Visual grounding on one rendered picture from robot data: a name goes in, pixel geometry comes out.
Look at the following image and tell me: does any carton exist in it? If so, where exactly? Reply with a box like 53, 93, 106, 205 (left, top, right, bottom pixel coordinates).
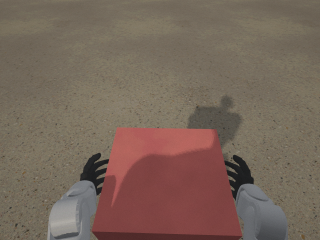
91, 127, 243, 240

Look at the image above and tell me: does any robot left forearm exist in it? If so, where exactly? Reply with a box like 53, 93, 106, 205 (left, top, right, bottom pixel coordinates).
47, 180, 97, 240

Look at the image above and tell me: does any right robot hand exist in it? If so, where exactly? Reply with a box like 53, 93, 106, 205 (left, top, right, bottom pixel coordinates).
224, 155, 254, 201

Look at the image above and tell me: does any robot right forearm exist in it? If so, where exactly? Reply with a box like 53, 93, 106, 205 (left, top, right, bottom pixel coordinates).
235, 183, 288, 240

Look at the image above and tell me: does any left robot hand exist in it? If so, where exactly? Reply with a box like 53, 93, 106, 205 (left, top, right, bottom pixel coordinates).
80, 153, 109, 196

